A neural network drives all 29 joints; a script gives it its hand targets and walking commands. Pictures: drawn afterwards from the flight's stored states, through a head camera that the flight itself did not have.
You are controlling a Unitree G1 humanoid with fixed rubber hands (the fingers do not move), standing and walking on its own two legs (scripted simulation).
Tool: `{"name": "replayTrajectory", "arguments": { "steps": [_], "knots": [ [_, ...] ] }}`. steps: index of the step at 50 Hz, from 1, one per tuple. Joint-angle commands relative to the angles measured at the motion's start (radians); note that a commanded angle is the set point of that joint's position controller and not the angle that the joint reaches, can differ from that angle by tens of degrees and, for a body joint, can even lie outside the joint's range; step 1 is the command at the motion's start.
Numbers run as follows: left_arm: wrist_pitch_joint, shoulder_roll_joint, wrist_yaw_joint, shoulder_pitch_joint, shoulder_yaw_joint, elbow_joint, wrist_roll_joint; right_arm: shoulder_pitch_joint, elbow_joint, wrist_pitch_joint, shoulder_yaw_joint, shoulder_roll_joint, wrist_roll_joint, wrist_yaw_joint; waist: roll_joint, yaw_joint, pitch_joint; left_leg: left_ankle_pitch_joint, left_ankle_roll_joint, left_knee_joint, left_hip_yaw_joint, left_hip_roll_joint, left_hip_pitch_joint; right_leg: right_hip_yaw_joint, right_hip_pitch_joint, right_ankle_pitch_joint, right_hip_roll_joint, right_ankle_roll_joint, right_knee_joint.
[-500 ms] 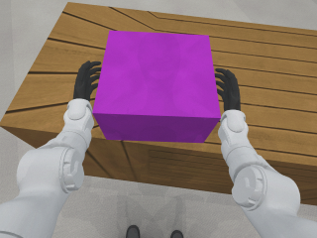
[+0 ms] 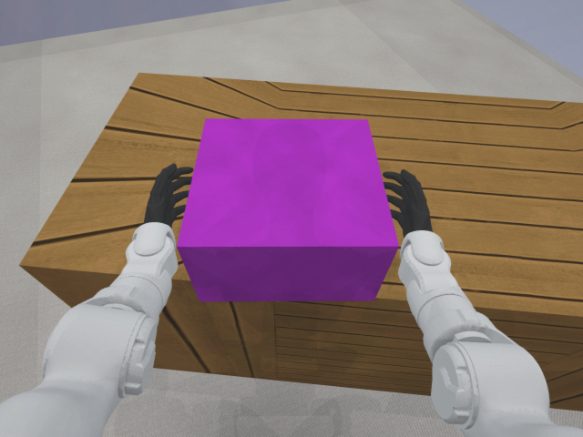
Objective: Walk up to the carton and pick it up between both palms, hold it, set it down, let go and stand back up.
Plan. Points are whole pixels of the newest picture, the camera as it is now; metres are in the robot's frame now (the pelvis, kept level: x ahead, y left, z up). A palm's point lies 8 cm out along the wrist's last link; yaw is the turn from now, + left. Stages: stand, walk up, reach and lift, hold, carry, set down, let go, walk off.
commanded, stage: reach and lift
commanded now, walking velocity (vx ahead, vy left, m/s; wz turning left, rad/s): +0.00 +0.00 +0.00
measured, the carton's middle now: (287, 206) +0.48 +0.01 +0.00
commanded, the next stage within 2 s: none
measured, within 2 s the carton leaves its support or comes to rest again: neither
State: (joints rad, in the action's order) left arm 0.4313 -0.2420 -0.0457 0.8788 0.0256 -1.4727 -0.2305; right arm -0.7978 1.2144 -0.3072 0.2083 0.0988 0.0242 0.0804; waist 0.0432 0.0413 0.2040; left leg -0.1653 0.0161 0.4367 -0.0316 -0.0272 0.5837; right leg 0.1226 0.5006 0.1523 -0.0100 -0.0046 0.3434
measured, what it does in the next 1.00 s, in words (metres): stands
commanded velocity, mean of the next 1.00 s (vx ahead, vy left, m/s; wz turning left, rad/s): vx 0.00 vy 0.00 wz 0.00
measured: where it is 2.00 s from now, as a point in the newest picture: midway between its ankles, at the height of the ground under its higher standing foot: outside the picture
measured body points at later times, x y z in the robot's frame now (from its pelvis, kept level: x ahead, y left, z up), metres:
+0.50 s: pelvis -0.01 +0.00 +0.01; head -0.01 +0.00 +0.46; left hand +0.41 +0.19 +0.11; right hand +0.40 -0.19 +0.11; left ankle +0.01 +0.10 -0.74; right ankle -0.01 -0.12 -0.74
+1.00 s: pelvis +0.00 -0.02 +0.01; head -0.03 +0.00 +0.46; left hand +0.38 +0.18 +0.14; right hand +0.37 -0.19 +0.14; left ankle +0.01 +0.10 -0.74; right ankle -0.01 -0.12 -0.74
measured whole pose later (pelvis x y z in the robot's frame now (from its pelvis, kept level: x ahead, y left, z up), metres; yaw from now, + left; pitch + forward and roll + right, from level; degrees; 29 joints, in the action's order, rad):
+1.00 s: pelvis +0.00 -0.02 +0.01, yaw +0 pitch -2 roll +0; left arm -0.28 -0.12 -0.01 0.49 0.25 -0.46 0.10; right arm -0.51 0.59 0.15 0.07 0.08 -0.13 0.12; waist -0.04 0.04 0.07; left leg -0.15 -0.01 0.29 -0.02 -0.02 0.11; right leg 0.09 0.05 0.16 0.00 -0.02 0.24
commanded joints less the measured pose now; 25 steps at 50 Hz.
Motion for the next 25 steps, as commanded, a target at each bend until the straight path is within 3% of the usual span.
{"name": "replayTrajectory", "arguments": {
  "steps": [1, 12, 20, 22, 25],
  "knots": [
    [0.044, 0.718, 0.154, 0.728, -0.184, 0.342, 0.095, -0.610, -0.240, -0.006, -0.330, -0.685, 0.025, -0.149, 0.049, 0.023, 0.633, 0.459, -0.085, 0.034, 0.060, 0.029, -0.341, -0.083, -0.352, -0.449, 0.022, -0.001, 0.063],
    [-0.104, 0.710, 0.172, 0.660, -0.142, 0.447, 0.128, -0.565, -0.345, 0.149, -0.365, -0.680, -0.068, -0.135, -0.016, 0.007, 0.413, 0.289, -0.046, -0.066, 0.059, 0.034, -0.384, -0.108, -0.382, -0.269, 0.003, -0.016, -0.013],
    [-0.210, 0.726, 0.178, 0.633, -0.136, 0.569, 0.150, -0.561, -0.406, 0.211, -0.347, -0.652, -0.086, -0.141, -0.005, -0.004, 0.359, 0.270, -0.052, -0.099, 0.044, 0.032, -0.478, -0.109, -0.384, -0.186, 0.009, -0.027, -0.062],
    [-0.221, 0.720, 0.163, 0.639, -0.149, 0.590, 0.156, -0.560, -0.414, 0.202, -0.328, -0.623, -0.063, -0.154, 0.011, -0.014, 0.368, 0.262, -0.060, -0.109, 0.050, 0.021, -0.486, -0.096, -0.362, -0.123, 0.035, -0.018, -0.067],
    [-0.245, 0.741, 0.145, 0.613, -0.172, 0.651, 0.158, -0.544, -0.433, 0.204, -0.338, -0.622, -0.067, -0.162, 0.020, -0.017, 0.382, 0.296, -0.067, -0.097, 0.049, 0.019, -0.529, -0.096, -0.363, -0.137, 0.043, -0.021, -0.074]
  ]
}}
